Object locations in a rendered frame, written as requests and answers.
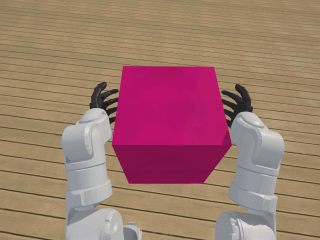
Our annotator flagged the robot left thigh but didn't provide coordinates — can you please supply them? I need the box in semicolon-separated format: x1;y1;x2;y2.
123;225;142;240

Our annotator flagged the right robot hand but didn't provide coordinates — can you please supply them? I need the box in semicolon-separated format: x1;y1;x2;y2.
221;84;253;129

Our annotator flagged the robot left shin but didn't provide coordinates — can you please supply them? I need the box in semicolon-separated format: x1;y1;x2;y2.
126;222;136;226

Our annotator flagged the robot left upper arm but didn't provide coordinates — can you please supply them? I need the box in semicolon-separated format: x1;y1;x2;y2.
65;208;124;240

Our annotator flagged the left robot forearm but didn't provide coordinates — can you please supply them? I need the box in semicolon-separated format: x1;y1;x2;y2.
61;108;113;240

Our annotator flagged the carton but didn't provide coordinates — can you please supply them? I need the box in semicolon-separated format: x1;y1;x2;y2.
112;66;232;184

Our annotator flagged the robot right upper arm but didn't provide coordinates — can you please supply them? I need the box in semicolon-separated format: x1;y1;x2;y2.
215;210;276;240

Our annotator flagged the left robot hand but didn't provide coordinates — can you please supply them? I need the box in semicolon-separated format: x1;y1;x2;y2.
89;81;119;124

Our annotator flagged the right robot forearm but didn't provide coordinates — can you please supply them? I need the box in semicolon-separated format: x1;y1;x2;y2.
228;111;285;240

